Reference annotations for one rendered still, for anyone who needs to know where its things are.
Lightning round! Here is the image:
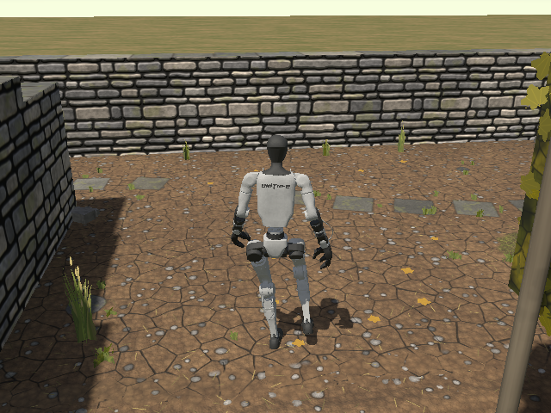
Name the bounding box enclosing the left robot hand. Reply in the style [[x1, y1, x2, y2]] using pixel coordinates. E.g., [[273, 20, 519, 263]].
[[231, 231, 251, 248]]

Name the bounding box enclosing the robot left forearm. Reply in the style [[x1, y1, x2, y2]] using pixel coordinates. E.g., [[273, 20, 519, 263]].
[[232, 205, 245, 235]]

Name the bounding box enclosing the right robot upper arm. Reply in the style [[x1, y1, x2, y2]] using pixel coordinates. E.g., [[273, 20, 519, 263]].
[[294, 173, 318, 221]]

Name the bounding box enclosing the robot right forearm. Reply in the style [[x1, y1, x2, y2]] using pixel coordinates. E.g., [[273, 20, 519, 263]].
[[310, 207, 330, 249]]

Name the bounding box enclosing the robot head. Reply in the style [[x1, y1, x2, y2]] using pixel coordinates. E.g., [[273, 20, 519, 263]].
[[262, 135, 291, 176]]

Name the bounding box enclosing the left robot upper arm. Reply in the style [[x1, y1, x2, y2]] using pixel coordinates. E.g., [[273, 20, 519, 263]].
[[236, 172, 259, 218]]

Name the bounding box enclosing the right robot hand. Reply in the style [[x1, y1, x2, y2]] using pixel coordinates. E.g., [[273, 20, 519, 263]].
[[313, 245, 332, 269]]

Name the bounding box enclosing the right robot thigh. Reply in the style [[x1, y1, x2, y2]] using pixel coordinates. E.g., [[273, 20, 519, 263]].
[[287, 238, 306, 280]]

